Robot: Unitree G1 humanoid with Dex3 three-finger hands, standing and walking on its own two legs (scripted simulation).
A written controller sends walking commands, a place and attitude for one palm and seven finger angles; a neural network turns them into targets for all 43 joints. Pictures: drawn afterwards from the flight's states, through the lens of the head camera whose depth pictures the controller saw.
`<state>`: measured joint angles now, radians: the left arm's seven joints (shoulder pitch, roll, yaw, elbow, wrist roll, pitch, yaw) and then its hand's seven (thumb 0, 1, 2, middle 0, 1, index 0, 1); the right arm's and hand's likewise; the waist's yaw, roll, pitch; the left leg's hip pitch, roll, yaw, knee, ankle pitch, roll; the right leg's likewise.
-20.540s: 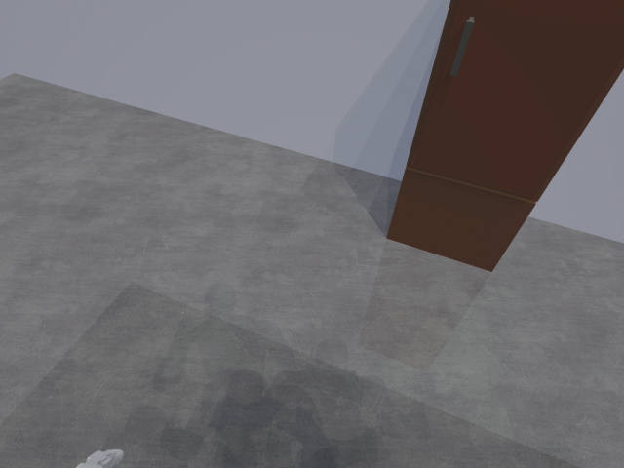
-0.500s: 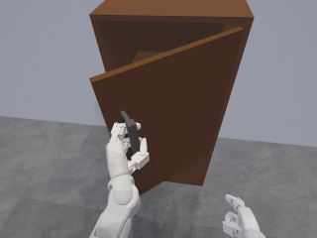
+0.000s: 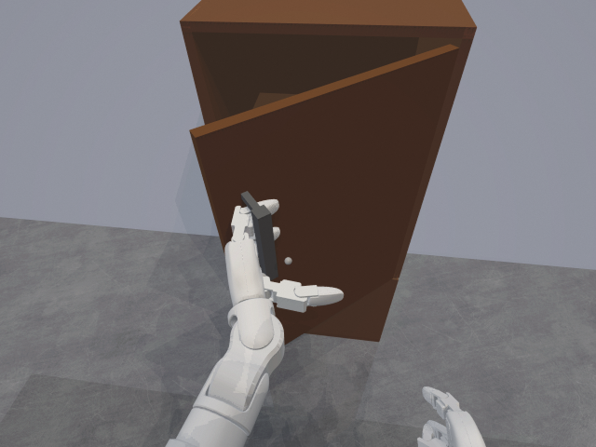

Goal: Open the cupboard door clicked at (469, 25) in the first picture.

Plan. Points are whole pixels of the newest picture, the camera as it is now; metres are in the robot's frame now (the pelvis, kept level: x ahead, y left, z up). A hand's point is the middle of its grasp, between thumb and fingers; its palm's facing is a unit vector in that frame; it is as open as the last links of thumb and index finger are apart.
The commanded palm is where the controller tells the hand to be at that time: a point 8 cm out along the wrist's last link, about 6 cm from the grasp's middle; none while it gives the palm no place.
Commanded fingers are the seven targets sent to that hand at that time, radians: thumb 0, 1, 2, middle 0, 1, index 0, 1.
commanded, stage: open thumb and fingers to let go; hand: left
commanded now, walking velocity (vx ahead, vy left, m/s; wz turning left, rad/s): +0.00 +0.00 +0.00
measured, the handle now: (259, 237) +0.37 +0.08 +0.10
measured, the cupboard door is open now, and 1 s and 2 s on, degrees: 40 42 42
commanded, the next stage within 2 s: slide the hand sideways off the handle in 0.16 s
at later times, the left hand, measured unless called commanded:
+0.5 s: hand (273, 280) +0.30 +0.05 +0.10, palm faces -0.22 -0.97 -0.07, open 16.1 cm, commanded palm +0.27 +0.09 +0.09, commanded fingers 0.00 -0.50 0.30 -0.15 -0.30 -0.15 -0.30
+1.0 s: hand (252, 305) +0.27 +0.08 +0.09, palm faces -0.14 -0.99 -0.02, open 16.0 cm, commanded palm +0.24 +0.14 +0.09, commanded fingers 0.00 -0.50 0.30 -0.15 -0.30 -0.15 -0.30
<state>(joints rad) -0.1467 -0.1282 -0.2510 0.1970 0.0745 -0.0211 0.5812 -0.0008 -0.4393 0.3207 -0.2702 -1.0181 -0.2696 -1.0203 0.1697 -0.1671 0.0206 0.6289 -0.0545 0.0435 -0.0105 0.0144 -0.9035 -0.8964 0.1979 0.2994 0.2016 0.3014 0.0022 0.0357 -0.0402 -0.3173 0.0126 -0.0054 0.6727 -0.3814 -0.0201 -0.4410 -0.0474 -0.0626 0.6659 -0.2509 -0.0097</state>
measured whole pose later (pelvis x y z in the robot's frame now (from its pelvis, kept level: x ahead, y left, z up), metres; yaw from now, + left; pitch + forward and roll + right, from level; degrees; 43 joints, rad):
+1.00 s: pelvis +0.03 +0.00 +0.00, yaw -1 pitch +3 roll +0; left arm 0.30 0.10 -0.16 -0.23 -0.07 -0.06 -0.03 -0.01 -0.50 0.30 -0.22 -0.34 -0.22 -0.34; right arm 0.21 -0.20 0.05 0.49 0.00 -0.05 -0.02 0.02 -0.90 -0.90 0.20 0.30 0.20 0.30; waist 0.02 0.03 -0.04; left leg -0.29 0.03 0.01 0.68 -0.44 -0.02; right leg -0.43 -0.03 -0.05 0.70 -0.31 -0.01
